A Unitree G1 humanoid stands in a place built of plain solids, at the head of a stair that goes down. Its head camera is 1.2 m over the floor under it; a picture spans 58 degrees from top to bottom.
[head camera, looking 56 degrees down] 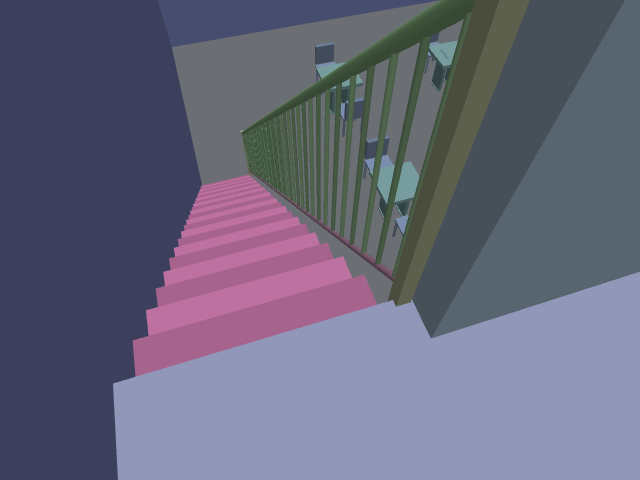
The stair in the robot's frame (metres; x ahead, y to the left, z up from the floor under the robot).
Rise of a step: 0.19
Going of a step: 0.21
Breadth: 0.83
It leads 18 degrees to the left of straight ahead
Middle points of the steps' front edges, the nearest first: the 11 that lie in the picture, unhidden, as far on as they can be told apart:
0.46 0.17 0.00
0.66 0.23 -0.19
0.86 0.29 -0.38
1.06 0.36 -0.57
1.25 0.42 -0.76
1.45 0.48 -0.95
1.65 0.55 -1.14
1.84 0.61 -1.33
2.04 0.67 -1.52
2.24 0.74 -1.71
2.44 0.80 -1.90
